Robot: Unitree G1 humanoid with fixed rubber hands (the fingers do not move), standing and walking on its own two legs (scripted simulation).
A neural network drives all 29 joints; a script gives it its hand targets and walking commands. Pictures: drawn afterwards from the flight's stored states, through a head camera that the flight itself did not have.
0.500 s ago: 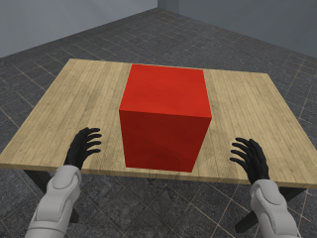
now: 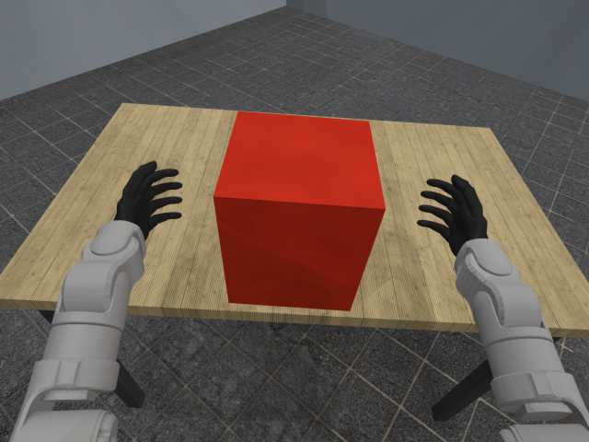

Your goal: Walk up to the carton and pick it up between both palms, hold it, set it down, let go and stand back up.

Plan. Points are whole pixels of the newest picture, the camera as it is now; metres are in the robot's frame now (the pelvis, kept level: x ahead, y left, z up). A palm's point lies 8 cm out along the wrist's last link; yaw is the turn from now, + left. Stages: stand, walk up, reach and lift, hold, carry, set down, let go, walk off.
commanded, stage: reach and lift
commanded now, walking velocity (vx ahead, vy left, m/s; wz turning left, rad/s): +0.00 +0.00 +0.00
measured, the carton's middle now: (296, 215) +0.45 +0.01 +0.05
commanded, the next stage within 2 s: none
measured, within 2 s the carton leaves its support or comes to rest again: neither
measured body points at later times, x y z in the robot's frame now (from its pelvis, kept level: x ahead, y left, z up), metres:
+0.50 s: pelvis +0.00 +0.00 +0.00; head +0.00 +0.01 +0.45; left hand +0.43 +0.22 +0.19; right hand +0.43 -0.21 +0.19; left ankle +0.00 +0.11 -0.75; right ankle +0.00 -0.11 -0.75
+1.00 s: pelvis +0.00 +0.00 +0.00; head +0.02 +0.02 +0.45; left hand +0.48 +0.22 +0.23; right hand +0.47 -0.21 +0.23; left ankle +0.00 +0.11 -0.75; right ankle +0.00 -0.11 -0.75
